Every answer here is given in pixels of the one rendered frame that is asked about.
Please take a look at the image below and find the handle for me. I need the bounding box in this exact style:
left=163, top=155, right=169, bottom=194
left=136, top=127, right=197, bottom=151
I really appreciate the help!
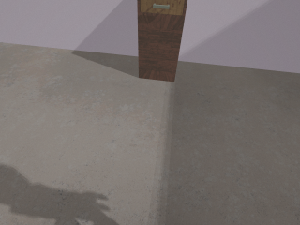
left=153, top=3, right=170, bottom=9

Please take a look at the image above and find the cabinet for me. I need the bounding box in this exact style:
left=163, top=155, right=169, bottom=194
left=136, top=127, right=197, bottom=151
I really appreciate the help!
left=137, top=0, right=188, bottom=82

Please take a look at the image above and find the drawer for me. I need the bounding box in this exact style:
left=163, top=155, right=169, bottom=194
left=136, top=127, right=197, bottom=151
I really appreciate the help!
left=140, top=0, right=185, bottom=16

